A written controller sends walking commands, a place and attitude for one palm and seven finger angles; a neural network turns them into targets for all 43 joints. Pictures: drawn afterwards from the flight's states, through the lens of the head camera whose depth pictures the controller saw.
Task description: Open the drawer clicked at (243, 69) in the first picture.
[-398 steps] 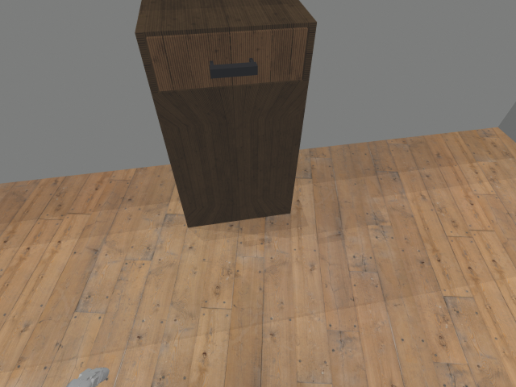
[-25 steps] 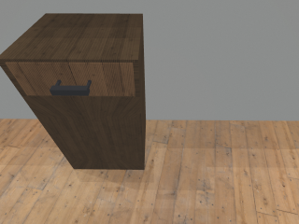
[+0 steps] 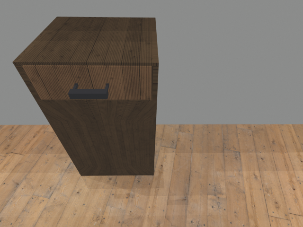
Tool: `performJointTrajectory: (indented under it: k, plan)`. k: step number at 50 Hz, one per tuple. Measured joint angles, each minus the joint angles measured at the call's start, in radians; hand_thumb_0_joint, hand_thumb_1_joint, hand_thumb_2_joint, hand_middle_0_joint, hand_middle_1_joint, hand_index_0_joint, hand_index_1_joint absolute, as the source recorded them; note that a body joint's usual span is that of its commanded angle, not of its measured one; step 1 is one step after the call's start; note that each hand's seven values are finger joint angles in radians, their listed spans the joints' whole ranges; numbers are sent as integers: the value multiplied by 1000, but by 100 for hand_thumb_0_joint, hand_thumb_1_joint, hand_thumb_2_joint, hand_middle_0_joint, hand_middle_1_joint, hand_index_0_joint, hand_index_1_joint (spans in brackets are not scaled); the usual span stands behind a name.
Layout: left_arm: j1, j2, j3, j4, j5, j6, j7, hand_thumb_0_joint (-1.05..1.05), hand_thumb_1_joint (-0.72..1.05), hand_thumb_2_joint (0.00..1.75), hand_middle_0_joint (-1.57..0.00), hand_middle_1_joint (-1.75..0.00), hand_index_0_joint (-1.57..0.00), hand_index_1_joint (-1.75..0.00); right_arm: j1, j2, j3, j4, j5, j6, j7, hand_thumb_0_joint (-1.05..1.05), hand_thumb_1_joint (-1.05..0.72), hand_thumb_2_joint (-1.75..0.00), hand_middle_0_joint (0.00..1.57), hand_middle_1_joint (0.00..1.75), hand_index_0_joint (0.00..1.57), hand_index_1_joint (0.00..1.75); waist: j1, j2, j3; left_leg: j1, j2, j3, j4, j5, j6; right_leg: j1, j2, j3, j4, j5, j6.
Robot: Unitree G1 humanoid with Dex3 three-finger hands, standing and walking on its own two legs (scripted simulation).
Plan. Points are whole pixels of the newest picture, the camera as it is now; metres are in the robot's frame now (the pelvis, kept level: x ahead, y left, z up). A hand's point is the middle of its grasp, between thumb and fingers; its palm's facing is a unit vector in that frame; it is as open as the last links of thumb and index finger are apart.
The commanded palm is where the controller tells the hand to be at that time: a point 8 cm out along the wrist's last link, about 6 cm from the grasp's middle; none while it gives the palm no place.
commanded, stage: look again from close up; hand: left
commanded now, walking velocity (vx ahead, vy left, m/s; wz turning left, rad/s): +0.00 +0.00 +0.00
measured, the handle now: (90, 89) +0.57 +0.27 +0.04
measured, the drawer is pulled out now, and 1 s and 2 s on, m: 0.00 0.00 0.00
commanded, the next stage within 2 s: raise the hand with hooked fingers in 0.08 s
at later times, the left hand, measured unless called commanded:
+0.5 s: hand (82, 188) +0.22 +0.20 -0.01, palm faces +0.00 -0.33 -0.94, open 8.0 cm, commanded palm +0.14 +0.22 -0.01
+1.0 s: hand (84, 165) +0.27 +0.20 +0.03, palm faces +0.01 -0.07 -1.00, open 11.0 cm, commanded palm +0.22 +0.20 +0.08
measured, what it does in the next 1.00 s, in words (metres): shifts its weight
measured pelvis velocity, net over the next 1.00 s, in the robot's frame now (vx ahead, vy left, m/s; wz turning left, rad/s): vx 0.02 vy -0.06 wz -0.06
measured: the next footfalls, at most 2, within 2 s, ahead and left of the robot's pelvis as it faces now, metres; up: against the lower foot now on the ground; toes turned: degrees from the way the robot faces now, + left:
none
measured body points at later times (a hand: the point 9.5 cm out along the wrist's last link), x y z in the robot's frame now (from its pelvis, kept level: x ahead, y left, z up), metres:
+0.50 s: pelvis +0.00 -0.01 -0.02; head +0.01 -0.05 +0.43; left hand +0.21 +0.21 +0.05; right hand +0.19 -0.27 -0.10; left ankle -0.02 +0.08 -0.74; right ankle +0.01 -0.10 -0.74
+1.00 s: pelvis +0.02 -0.06 -0.02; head +0.05 -0.10 +0.43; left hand +0.26 +0.20 +0.08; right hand +0.23 -0.26 -0.13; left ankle -0.01 +0.09 -0.73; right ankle +0.01 -0.10 -0.74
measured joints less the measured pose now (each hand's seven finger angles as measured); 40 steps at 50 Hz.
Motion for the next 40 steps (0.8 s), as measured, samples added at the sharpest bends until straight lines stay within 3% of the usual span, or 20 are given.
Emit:
performJointTrajectory:
  k: [10,11,12,14,16,18,21,24,27,30,34,37,40]
  plan:
    - [4,-15,-12,21,-2,2,6,0,91,90,-19,-29,-19,-30,-26,-17,2,4,10,-13,-3,1,-91,-90,20,30,20,30,-4,-10,33,10,-14,11,-29,10,13,3,-12,12,-17,4,20]
    - [48,-8,-25,-125,47,70,15,1,91,90,-20,-30,-19,-30,-16,-23,8,-35,22,-17,-3,1,-91,-90,20,30,20,30,0,-12,40,2,-10,14,-14,2,12,-4,-9,15,-9,3,17]
    - [103,14,-39,-303,96,102,36,2,92,90,-20,-30,-20,-31,2,-30,13,-70,28,-54,-18,1,-92,-90,20,30,21,30,10,-21,43,4,-12,23,-14,-2,10,-20,-9,25,22,-10,-1]
    - [171,66,-53,-587,132,105,106,3,93,89,-20,-30,-20,-31,24,-46,2,-108,44,-157,-42,2,-93,-90,20,30,21,30,20,-39,17,-4,-26,34,-24,1,2,-66,-10,36,107,-77,-23]
    - [175,104,-64,-796,185,127,164,3,91,88,-21,-32,-20,-32,19,-71,-13,-160,54,-217,-52,2,-93,-90,20,30,21,30,10,-39,-6,-25,-41,31,-12,1,1,-92,-4,34,134,-85,-33]
    - [137,126,-67,-933,303,123,202,3,88,87,-21,-33,-20,-34,-17,-113,-25,-222,43,-239,-47,2,-92,-90,20,30,21,30,-6,-11,-28,-70,-44,26,42,-19,5,-117,9,34,135,-64,-44]
    - [94,144,-52,-1055,518,105,255,2,82,85,-21,-36,-20,-37,-110,-162,-45,-320,12,-189,-13,2,-92,-90,20,30,20,30,-11,49,-68,-129,-14,37,103,-50,0,-165,38,43,155,-68,-40]
    - [112,156,-34,-1114,726,66,298,1,76,83,-21,-40,-20,-41,-209,-159,-62,-424,-1,-90,36,2,-91,-90,20,30,20,30,5,46,-92,-181,10,67,138,-67,-11,-230,62,69,191,-74,-51]
    - [176,153,-49,-1133,874,10,307,1,69,80,-21,-44,-20,-45,-277,-155,-63,-510,0,-7,76,1,-91,-90,20,30,20,30,42,8,-86,-217,23,80,161,-75,-25,-278,76,81,226,-83,-67]
    - [252,162,-66,-1122,989,-37,333,0,62,77,-22,-48,-22,-49,-314,-164,-62,-566,-16,42,93,1,-91,-90,20,30,20,30,88,-31,-69,-259,32,64,198,-87,-39,-314,81,63,260,-100,-83]
    - [279,213,-35,-1106,1077,-78,398,0,51,73,-24,-54,-24,-55,-335,-167,-71,-584,-53,78,78,1,-91,-90,20,30,20,30,146,-57,-69,-338,37,18,281,-118,-56,-370,79,14,323,-138,-105]
    - [218,247,13,-1126,1061,-117,441,0,43,70,-26,-59,-26,-60,-352,-155,-66,-563,-61,81,56,1,-91,-90,20,30,20,30,164,-46,-76,-385,39,-23,353,-150,-65,-394,76,-27,373,-175,-118]
    - [116,260,40,-1145,1021,-120,458,0,36,67,-26,-64,-26,-65,-366,-128,-48,-539,-58,78,46,1,-90,-90,20,30,20,30,148,-13,-83,-402,41,-52,400,-176,-72,-394,77,-56,400,-198,-126]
